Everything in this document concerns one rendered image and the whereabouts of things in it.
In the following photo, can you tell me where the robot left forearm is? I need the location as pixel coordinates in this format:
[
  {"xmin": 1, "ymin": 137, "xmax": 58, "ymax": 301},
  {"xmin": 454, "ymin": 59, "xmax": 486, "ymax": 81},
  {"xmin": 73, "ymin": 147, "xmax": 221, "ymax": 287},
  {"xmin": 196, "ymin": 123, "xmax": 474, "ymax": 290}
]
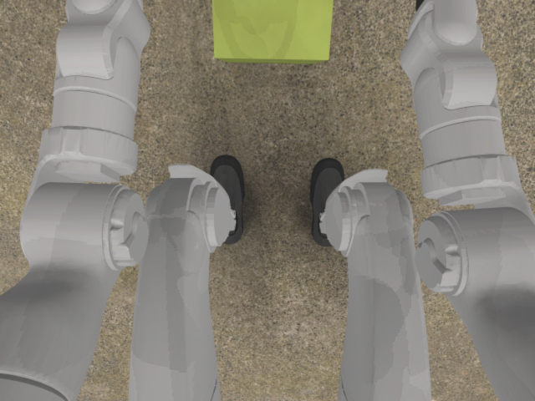
[{"xmin": 19, "ymin": 0, "xmax": 150, "ymax": 258}]

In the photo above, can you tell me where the right robot upper arm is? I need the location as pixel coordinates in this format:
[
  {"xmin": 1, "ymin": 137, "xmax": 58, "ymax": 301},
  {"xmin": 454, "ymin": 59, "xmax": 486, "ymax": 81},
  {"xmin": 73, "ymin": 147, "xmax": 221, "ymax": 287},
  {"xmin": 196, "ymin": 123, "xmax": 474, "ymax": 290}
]
[{"xmin": 415, "ymin": 207, "xmax": 535, "ymax": 401}]

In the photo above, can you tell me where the robot right forearm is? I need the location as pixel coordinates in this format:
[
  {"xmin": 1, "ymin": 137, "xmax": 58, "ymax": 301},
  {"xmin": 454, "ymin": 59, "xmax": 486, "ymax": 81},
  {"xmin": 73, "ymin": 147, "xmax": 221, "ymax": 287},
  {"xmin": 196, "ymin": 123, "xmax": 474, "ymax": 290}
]
[{"xmin": 400, "ymin": 0, "xmax": 535, "ymax": 225}]

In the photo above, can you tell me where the carton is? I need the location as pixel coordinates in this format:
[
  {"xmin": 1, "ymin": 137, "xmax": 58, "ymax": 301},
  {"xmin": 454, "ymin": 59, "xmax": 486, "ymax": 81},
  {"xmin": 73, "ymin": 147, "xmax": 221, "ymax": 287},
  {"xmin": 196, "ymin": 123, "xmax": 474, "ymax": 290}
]
[{"xmin": 212, "ymin": 0, "xmax": 334, "ymax": 64}]

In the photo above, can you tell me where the left robot upper arm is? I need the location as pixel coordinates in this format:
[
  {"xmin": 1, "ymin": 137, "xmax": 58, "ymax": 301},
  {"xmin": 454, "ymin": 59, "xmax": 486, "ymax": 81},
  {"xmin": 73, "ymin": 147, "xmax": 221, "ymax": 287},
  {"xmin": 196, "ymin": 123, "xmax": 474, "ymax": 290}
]
[{"xmin": 0, "ymin": 182, "xmax": 149, "ymax": 401}]

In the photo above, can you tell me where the robot right thigh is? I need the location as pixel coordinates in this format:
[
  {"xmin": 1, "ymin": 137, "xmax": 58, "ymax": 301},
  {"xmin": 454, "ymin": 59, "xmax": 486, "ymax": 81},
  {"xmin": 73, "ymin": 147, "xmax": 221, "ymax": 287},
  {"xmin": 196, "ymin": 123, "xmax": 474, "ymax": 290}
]
[{"xmin": 330, "ymin": 182, "xmax": 432, "ymax": 401}]

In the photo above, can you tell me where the left robot foot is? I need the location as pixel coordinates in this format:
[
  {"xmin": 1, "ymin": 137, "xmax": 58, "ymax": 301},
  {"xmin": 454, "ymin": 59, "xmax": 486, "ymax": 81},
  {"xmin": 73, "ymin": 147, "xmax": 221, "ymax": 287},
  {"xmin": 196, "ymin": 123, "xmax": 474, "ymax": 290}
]
[{"xmin": 210, "ymin": 155, "xmax": 245, "ymax": 244}]

